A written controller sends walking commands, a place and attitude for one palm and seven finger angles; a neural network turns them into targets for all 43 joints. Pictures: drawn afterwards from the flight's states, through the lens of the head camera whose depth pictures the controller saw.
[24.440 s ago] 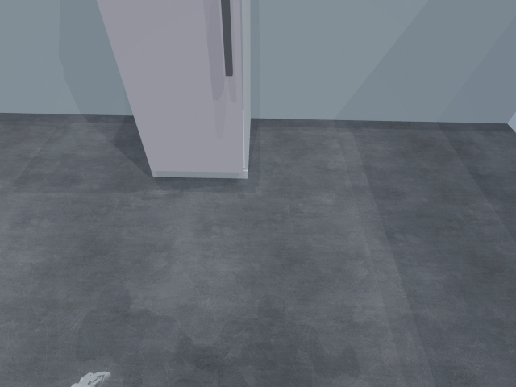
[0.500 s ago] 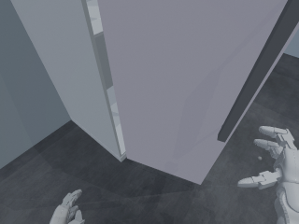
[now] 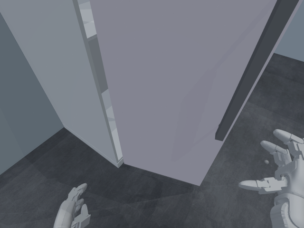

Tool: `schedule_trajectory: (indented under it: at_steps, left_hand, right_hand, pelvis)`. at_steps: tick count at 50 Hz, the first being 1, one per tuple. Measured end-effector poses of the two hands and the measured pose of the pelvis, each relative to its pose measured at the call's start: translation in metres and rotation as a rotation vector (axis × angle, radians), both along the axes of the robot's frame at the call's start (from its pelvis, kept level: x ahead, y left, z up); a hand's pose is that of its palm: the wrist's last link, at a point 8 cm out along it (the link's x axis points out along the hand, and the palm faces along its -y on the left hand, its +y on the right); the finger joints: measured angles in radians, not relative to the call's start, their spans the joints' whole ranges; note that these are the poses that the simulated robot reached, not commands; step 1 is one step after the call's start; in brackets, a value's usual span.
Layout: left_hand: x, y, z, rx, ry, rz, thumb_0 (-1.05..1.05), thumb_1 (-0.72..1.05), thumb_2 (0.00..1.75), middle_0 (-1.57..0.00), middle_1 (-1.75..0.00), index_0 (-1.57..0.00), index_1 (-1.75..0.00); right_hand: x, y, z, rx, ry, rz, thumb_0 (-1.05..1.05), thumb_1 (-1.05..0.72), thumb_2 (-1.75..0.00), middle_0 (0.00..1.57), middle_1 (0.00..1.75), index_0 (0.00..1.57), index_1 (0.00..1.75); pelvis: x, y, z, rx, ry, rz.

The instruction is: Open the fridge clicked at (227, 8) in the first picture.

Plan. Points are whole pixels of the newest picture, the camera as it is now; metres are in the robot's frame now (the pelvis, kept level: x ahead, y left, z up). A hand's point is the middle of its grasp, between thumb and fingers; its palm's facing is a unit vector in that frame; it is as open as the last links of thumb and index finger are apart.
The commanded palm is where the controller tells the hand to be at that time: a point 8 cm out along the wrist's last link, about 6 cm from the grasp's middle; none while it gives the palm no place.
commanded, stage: draw the hand back to the body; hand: right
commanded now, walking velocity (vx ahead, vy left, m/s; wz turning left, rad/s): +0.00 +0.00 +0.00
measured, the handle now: (242, 84) +0.46 -0.25 +0.16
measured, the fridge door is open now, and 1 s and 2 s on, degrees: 71 71 71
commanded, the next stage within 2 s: step back with the hand held close in 1.48 s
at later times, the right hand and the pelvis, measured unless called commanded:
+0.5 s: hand (281, 166) +0.23 -0.26 +0.12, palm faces +0.44 +0.87 -0.24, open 14.3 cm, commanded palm +0.19 -0.29 +0.15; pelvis +0.03 +0.01 +0.02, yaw +0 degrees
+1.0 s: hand out of the picture +0.23 -0.28 +0.18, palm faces +0.45 +0.82 -0.36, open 9.8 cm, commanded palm +0.18 -0.31 +0.20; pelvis +0.03 -0.01 +0.03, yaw +2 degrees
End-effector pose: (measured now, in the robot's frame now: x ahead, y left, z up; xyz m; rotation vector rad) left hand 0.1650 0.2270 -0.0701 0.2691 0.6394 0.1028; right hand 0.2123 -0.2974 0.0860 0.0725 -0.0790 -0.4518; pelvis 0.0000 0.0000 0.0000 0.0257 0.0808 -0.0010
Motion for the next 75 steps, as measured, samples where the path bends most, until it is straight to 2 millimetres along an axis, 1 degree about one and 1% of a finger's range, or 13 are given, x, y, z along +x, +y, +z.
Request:
schedule_trajectory:
  at_steps: [3, 7, 10, 17, 21, 23, 26, 30, 45, 53, 60, 69, 75]
  left_hand:
    - [0.003, -0.002, -0.001, -0.005, 0.007, -0.018, 0.01, 0.91, 0.89, -0.2, -0.3, -0.21, -0.3]
    - [0.009, -0.005, 0.001, -0.027, -0.006, -0.031, 0.02, 0.91, 0.89, -0.2, -0.3, -0.21, -0.3]
    - [0.014, -0.005, 0.003, -0.039, -0.019, -0.014, 0.02, 0.91, 0.89, -0.2, -0.3, -0.21, -0.3]
    - [0.026, -0.003, 0.012, -0.046, -0.034, -0.014, 0.02, 0.91, 0.89, -0.2, -0.3, -0.21, -0.3]
    - [0.034, -0.001, 0.016, -0.042, -0.054, -0.028, 0.01, 0.91, 0.89, -0.2, -0.3, -0.21, -0.3]
    - [0.037, -0.001, 0.018, -0.036, -0.056, -0.031, 0.01, 0.91, 0.89, -0.2, -0.3, -0.21, -0.3]
    - [0.038, 0.0, 0.023, -0.034, -0.056, -0.025, 0.01, 0.91, 0.89, -0.2, -0.3, -0.21, -0.3]
    - [0.038, 0.0, 0.028, -0.027, -0.054, -0.019, 0.01, 0.91, 0.89, -0.2, -0.3, -0.21, -0.3]
    - [0.03, -0.019, 0.032, -0.038, -0.022, -0.019, 0.01, 0.91, 0.89, -0.2, -0.3, -0.21, -0.3]
    - [0.033, -0.025, 0.033, -0.041, -0.01, -0.026, 0.01, 0.91, 0.89, -0.2, -0.3, -0.21, -0.3]
    - [0.037, -0.027, 0.035, -0.042, -0.014, -0.031, 0.01, 0.91, 0.89, -0.2, -0.3, -0.21, -0.3]
    - [0.037, -0.024, 0.037, -0.034, -0.004, -0.027, 0.01, 0.91, 0.89, -0.2, -0.3, -0.21, -0.3]
    - [0.036, -0.021, 0.037, -0.029, -0.005, -0.026, 0.01, 0.91, 0.89, -0.2, -0.3, -0.21, -0.3]
  right_hand:
    - [0.0, -0.002, 0.01, -0.013, -0.037, -0.076, -0.01, 0.55, -0.2, 0.25, 1.15, 0.25, 1.15]
    - [0.002, 0.013, 0.012, -0.114, 0.087, 0.031, -0.01, 0.55, -0.2, 0.25, 1.14, 0.24, 1.15]
    - [0.001, 0.02, 0.017, -0.094, 0.114, 0.076, -0.01, 0.55, -0.2, 0.25, 1.14, 0.25, 1.15]
    - [-0.012, 0.0, 0.039, -0.089, 0.041, -0.057, -0.01, 0.55, -0.2, 0.25, 1.14, 0.25, 1.15]
    - [-0.021, 0.001, 0.046, -0.104, 0.06, -0.038, -0.01, 0.52, -0.22, 0.25, 1.13, 0.25, 1.13]
    - [-0.023, 0.001, 0.049, -0.199, 0.12, -0.026, -0.01, 0.48, -0.24, 0.25, 1.11, 0.25, 1.11]
    - [-0.028, -0.004, 0.052, -0.313, 0.201, -0.019, -0.01, 0.41, -0.27, 0.25, 1.06, 0.25, 1.07]
    - [-0.035, -0.008, 0.06, -0.381, 0.235, -0.028, -0.01, 0.3, -0.33, 0.24, 1.0, 0.24, 1.0]
    - [-0.028, -0.014, 0.095, -0.451, 0.114, -0.024, 0.0, -0.22, -0.58, 0.23, 0.69, 0.23, 0.69]
    - [-0.028, -0.024, 0.11, -0.481, 0.073, -0.046, 0.01, -0.51, -0.72, 0.22, 0.52, 0.22, 0.52]
    - [-0.029, -0.026, 0.122, -0.5, 0.035, -0.057, 0.01, -0.74, -0.83, 0.21, 0.38, 0.21, 0.39]
    - [-0.03, -0.025, 0.111, -0.464, 0.073, -0.054, 0.01, -0.87, -0.89, 0.21, 0.31, 0.21, 0.32]
    - [-0.031, -0.022, 0.113, -0.469, 0.062, -0.054, 0.02, -0.88, -0.9, 0.21, 0.3, 0.21, 0.31]
  pelvis:
    - [0.005, 0.001, 0.001, -0.005, 0.006, -0.003]
    - [0.011, 0.001, 0.004, -0.011, -0.003, -0.001]
    - [0.015, 0.001, 0.007, -0.014, -0.013, 0.007]
    - [0.023, 0.007, 0.012, -0.021, -0.027, 0.01]
    - [0.025, 0.006, 0.014, -0.019, -0.043, 0.002]
    - [0.025, 0.006, 0.016, -0.021, -0.053, 0.003]
    - [0.025, 0.006, 0.02, -0.024, -0.07, 0.006]
    - [0.025, 0.004, 0.024, -0.023, -0.097, 0.01]
    - [0.029, -0.009, 0.034, -0.022, -0.145, 0.028]
    - [0.031, -0.014, 0.036, -0.02, -0.155, 0.033]
    - [0.032, -0.017, 0.036, -0.02, -0.157, 0.034]
    - [0.031, -0.015, 0.037, -0.019, -0.16, 0.033]
    - [0.031, -0.013, 0.037, -0.018, -0.164, 0.031]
